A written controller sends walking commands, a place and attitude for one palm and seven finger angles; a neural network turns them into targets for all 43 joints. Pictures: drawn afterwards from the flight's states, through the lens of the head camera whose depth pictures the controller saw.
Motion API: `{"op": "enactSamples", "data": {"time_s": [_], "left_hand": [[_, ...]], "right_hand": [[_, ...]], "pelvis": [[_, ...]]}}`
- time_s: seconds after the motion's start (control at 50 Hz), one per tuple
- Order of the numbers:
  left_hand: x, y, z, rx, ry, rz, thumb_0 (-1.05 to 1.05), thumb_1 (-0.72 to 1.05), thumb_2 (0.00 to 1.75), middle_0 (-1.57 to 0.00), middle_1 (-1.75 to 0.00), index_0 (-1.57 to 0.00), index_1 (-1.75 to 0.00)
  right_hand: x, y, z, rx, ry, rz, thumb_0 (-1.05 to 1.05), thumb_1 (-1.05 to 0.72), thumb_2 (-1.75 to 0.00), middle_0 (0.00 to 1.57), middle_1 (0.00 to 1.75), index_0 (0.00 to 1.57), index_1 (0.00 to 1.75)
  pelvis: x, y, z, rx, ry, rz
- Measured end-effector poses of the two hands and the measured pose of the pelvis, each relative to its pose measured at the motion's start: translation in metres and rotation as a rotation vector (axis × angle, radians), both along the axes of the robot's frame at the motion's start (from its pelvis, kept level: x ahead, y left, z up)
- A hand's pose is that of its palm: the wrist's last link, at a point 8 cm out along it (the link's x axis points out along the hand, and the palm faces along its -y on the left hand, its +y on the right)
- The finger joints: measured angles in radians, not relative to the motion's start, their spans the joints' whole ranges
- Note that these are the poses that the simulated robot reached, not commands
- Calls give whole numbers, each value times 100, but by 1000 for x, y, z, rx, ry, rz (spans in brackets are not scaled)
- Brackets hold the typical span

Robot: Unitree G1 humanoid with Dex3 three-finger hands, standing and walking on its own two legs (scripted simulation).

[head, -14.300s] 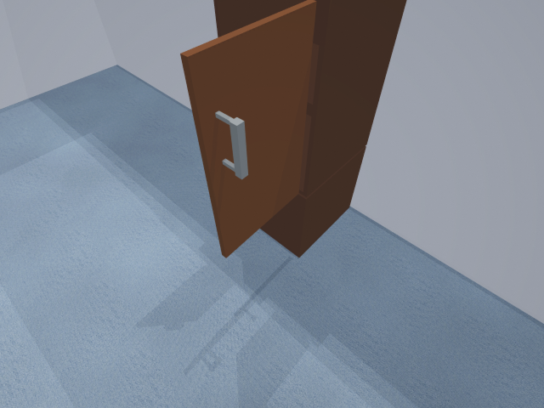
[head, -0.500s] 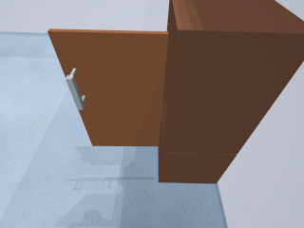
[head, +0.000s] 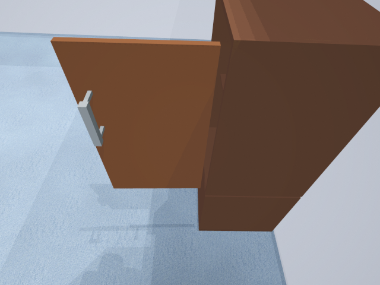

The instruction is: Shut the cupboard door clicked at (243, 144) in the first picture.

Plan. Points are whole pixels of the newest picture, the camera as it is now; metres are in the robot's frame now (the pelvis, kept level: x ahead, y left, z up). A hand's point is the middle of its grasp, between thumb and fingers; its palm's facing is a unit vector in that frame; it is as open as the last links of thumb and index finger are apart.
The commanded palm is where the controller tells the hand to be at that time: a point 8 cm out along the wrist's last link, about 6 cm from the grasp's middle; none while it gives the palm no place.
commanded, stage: shuffle to correct the standing spot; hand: left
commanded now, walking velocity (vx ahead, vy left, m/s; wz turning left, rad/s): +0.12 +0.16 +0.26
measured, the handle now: (93, 119) +0.47 +0.27 +0.06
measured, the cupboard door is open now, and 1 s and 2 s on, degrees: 91 91 91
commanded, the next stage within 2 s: come to a stop and stand still in 0.06 s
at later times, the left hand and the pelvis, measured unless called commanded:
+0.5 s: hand out of the picture +0.05 +0.25 -0.19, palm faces +0.11 -0.97 -0.21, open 7.4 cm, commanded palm none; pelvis +0.05 +0.05 -0.01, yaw +3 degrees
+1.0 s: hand out of the picture +0.10 +0.26 -0.17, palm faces +0.03 -0.98 -0.21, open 7.4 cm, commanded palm none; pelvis +0.05 +0.07 -0.01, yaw +2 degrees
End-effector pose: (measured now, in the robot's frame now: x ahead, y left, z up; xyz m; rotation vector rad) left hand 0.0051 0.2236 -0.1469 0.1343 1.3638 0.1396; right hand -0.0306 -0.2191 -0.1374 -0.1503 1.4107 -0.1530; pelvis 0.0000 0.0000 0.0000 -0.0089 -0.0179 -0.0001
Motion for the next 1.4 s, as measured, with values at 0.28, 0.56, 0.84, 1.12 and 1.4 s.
{"op": "enactSamples", "data": {"time_s": [0.28,0.56,0.84,1.12,1.4], "left_hand": [[52,28,10,57,-125,67,0,92,90,-20,-30,-20,-30],[35,72,-4,43,3,86,1,91,90,-19,-30,-19,-30],[44,58,0,41,-65,18,1,91,90,-20,-30,-20,-30],[98,99,9,56,-182,-44,1,91,90,-20,-30,-20,-30],[43,117,6,48,-23,-31,1,91,90,-20,-30,-20,-30]], "right_hand": [[88,13,-6,27,-39,55,0,-91,-90,20,30,20,29],[169,54,-1,-16,-204,121,0,-93,-90,20,30,20,30],[143,41,-7,-23,-217,49,0,-91,-90,20,30,20,30],[101,76,-3,-14,-129,13,0,-92,-90,20,30,20,30],[99,93,0,-3,-98,23,0,-91,-90,20,30,20,30]], "pelvis": [[35,19,-1,23,3,66],[49,52,-7,17,5,52],[47,56,-11,-13,-3,44],[47,85,-4,-6,-13,21],[41,105,1,2,-7,12]]}}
